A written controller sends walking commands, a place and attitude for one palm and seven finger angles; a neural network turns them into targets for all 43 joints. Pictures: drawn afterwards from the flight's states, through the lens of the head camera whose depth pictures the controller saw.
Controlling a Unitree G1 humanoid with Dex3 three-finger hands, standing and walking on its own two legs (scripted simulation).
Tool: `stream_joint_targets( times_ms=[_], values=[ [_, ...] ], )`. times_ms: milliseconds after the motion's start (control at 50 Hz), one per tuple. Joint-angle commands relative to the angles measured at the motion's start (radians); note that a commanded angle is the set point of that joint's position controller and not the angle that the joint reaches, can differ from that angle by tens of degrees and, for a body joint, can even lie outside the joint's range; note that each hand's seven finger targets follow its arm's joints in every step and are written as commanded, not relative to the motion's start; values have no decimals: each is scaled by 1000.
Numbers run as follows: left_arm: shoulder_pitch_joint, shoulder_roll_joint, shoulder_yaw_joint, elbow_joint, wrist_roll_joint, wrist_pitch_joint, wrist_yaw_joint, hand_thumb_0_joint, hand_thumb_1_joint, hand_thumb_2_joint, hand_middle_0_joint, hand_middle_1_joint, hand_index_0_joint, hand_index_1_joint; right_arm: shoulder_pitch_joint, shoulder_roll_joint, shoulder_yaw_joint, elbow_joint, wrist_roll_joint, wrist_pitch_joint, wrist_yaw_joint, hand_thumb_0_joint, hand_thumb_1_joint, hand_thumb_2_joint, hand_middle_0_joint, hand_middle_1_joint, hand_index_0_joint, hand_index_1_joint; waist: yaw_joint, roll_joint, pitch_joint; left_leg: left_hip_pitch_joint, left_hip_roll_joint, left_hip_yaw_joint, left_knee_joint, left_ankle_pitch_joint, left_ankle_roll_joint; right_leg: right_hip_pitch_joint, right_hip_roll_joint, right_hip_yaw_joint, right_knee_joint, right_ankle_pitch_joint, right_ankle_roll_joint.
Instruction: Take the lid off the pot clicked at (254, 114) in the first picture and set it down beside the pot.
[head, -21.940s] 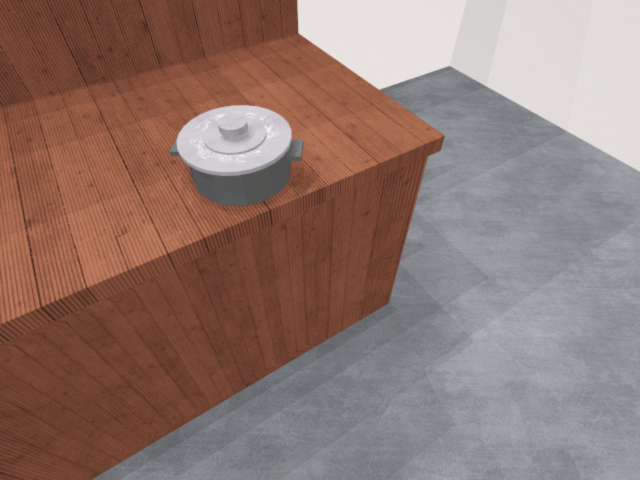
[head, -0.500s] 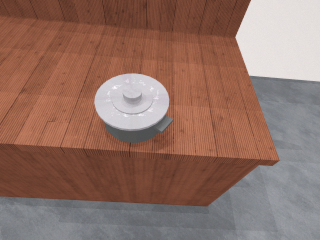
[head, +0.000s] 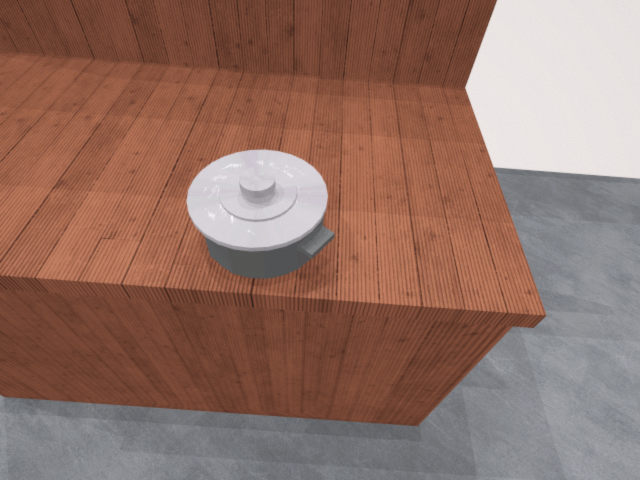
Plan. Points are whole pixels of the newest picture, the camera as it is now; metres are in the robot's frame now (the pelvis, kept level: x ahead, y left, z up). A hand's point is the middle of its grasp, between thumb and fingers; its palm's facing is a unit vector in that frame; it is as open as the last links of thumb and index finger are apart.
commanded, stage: come to a stop and stand still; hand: left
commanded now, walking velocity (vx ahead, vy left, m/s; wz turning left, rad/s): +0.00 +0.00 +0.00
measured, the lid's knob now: (257, 182) +0.47 +0.13 +0.10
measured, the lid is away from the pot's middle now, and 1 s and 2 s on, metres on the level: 0.00 0.00 0.00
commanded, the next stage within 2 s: look again from close up in 0.54 s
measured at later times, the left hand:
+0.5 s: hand out of the picture +0.00 +0.23 -0.16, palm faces -0.02 -0.96 -0.27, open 7.4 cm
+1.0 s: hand out of the picture +0.04 +0.19 -0.17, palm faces -0.02 -0.98 -0.22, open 7.4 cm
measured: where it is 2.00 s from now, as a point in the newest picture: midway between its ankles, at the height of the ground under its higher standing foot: outside the picture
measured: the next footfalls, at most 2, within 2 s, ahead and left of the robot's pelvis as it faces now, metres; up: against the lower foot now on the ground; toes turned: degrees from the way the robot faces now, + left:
none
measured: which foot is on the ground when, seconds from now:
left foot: down 0.00-1.00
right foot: down 0.00-1.00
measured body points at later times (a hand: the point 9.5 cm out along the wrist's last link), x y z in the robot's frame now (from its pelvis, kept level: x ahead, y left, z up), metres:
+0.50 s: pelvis -0.01 +0.03 +0.00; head +0.01 +0.01 +0.45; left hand +0.00 +0.28 -0.14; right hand +0.02 -0.20 -0.16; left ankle +0.01 +0.14 -0.73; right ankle -0.02 -0.15 -0.73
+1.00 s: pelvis +0.01 +0.01 +0.00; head +0.04 +0.01 +0.45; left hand +0.04 +0.24 -0.15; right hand +0.04 -0.22 -0.16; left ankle +0.01 +0.14 -0.73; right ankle -0.02 -0.15 -0.73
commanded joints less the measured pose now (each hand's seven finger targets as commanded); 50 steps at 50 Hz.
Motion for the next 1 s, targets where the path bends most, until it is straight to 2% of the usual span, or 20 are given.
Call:
stream_joint_targets(
  times_ms=[0, 20, 40, 60, 80, 100, 140, 180, 200, 220, 280, 320, 360, 420, 520, 700, 720, 800, 880, 980],
  values=[
    [32, 183, 45, -63, 1, -39, 15, 0, 900, 900, -200, -300, -200, -300, 51, -123, -23, -123, -14, -30, 4, 0, -900, -900, 200, 300, 200, 300, -33, 217, -127, 57, 12, -27, -26, 217, 24, -52, -50, 37, 27, 225, -126],
    [24, 150, 38, -57, 0, -31, 12, 0, 900, 900, -200, -300, -200, -300, 93, -157, -24, -123, -15, -34, 4, 0, -900, -900, 200, 300, 200, 300, -49, 270, -165, 71, 65, -94, -79, 336, 45, -56, 26, -36, 90, 62, -107],
    [33, 120, 31, -59, -4, -17, 5, 0, 900, 900, -200, -300, -200, -300, 87, -188, -31, -134, -17, -31, -1, 0, -900, -900, 200, 300, 200, 300, -32, 368, -157, 84, 111, -175, -152, 302, 83, -105, 79, -67, 137, -120, -94],
    [44, 105, 28, -54, -3, -9, 2, 0, 900, 900, -200, -300, -200, -300, 81, -202, -39, -145, -18, -25, -6, 0, -900, -900, 200, 300, 200, 300, -35, 370, -113, 50, 134, -228, -197, 207, 112, -147, 93, -61, 182, -210, -95],
    [45, 95, 23, -45, -3, -5, 0, 0, 900, 900, -200, -300, -200, -300, 66, -198, -37, -146, -20, -22, -9, 0, -900, -900, 200, 300, 200, 300, -25, 311, -69, -5, 135, -225, -214, 124, 124, -152, 83, -54, 197, -215, -103],
    [58, 84, 21, -32, -3, -5, -4, 0, 900, 900, -200, -300, -200, -300, 39, -186, -36, -150, -20, -20, -8, 0, -900, -900, 200, 300, 200, 300, -3, 231, -44, -58, 118, -197, -206, 40, 119, -122, 79, -51, 151, -155, -105],
    [85, 89, 22, -12, 0, -14, -13, 0, 900, 900, -200, -300, -200, -300, 1, -153, -29, -165, -18, -13, -3, 0, -900, -900, 200, 300, 200, 300, 17, 82, -50, -83, 52, -129, -158, -84, 83, -81, 61, -13, 11, -35, -111],
    [45, 117, 12, -21, -1, -23, -10, 0, 900, 900, -200, -300, -200, -300, 29, -124, -22, -164, -16, -6, -1, 0, -900, -900, 200, 300, 200, 300, -17, -34, 4, -38, -14, -86, -106, -169, 49, -194, 6, 125, -99, -155, -138],
    [23, 133, 11, -29, -1, -24, -8, 0, 900, 900, -200, -300, -200, -300, 59, -119, -23, -156, -16, -6, -1, 0, -900, -900, 200, 300, 200, 300, -35, -70, 21, -4, -29, -79, -96, -167, 44, -249, -11, 160, -132, -210, -145],
    [-6, 144, 14, -37, 0, -21, -7, 0, 900, 900, -200, -300, -200, -300, 88, -127, -25, -146, -17, -6, 1, 0, -900, -900, 200, 300, 200, 300, -52, -110, 37, 15, -25, -77, -103, -141, 43, -275, -6, 140, -124, -220, -138],
    [18, 128, 16, -47, 1, -13, -6, 0, 900, 900, -200, -300, -200, -300, 91, -157, -28, -133, -18, -19, 5, 0, -900, -900, 200, 300, 200, 300, -34, -7, 29, -23, 21, -130, -202, -164, 60, -220, 45, 73, -40, -143, -111],
    [62, 117, 12, -34, -1, -14, -5, 0, 900, 900, -200, -300, -200, -300, 72, -158, -25, -130, -15, -26, 5, 0, -900, -900, 200, 300, 200, 300, -11, 43, 12, -46, 35, -143, -236, -168, 70, -160, 51, 54, -21, -73, -105],
    [85, 118, 13, -27, -1, -17, -6, 0, 900, 900, -200, -300, -200, -300, 65, -152, -23, -130, -14, -29, 4, 0, -900, -900, 200, 300, 200, 300, -2, 19, -7, -42, 24, -123, -217, -145, 69, -131, 40, 66, -37, -40, -110],
    [80, 120, 11, -20, -2, -23, -4, 0, 900, 900, -200, -300, -200, -300, 85, -137, -20, -113, -12, -34, 2, 0, -900, -900, 200, 300, 200, 300, -15, -7, -36, 20, 10, -87, -177, -45, 63, -144, 22, 98, -55, 12, -114],
    [79, 116, 13, -12, -4, -22, -3, 0, 900, 900, -200, -300, -200, -300, 92, -129, -18, -85, -10, -38, -1, 0, -900, -900, 200, 300, 200, 300, -12, 52, -42, 32, 17, -78, -170, 21, 64, -122, 24, 81, -47, 64, -106],
    [66, 104, 14, 8, -4, -26, 0, 0, 900, 900, -200, -300, -200, -300, 103, -106, -20, -51, -8, -40, -10, 0, -900, -900, 200, 300, 200, 300, -18, 30, -61, 81, 14, -46, -110, 171, 56, -95, 15, 86, -54, 176, -106],
    [62, 102, 15, 11, -4, -25, 1, 0, 900, 900, -200, -300, -200, -300, 107, -104, -19, -46, -8, -40, -10, 0, -900, -900, 200, 300, 200, 300, -20, 44, -62, 83, 16, -45, -114, 175, 55, -93, 17, 84, -53, 174, -106],
    [58, 100, 15, 17, -3, -27, 1, 0, 900, 900, -200, -300, -200, -300, 96, -96, -21, -39, -9, -36, -11, 0, -900, -900, 200, 300, 200, 300, -21, 7, -45, 85, 13, -37, -99, 169, 49, -99, 10, 93, -70, 189, -108],
    [49, 100, 14, 15, -4, -27, 2, 0, 900, 900, -200, -300, -200, -300, 88, -95, -21, -32, -9, -33, -11, 0, -900, -900, 200, 300, 200, 300, -22, -1, -35, 89, 14, -35, -103, 163, 46, -99, 11, 97, -81, 184, -109],
    [42, 106, 16, 13, -4, -29, 2, 0, 900, 900, -200, -300, -200, -300, 81, -97, -20, -26, -8, -34, -11, 0, -900, -900, 200, 300, 200, 300, -21, 9, -39, 96, 17, -34, -100, 205, 45, -77, 11, 91, -81, 222, -108]
  ],
)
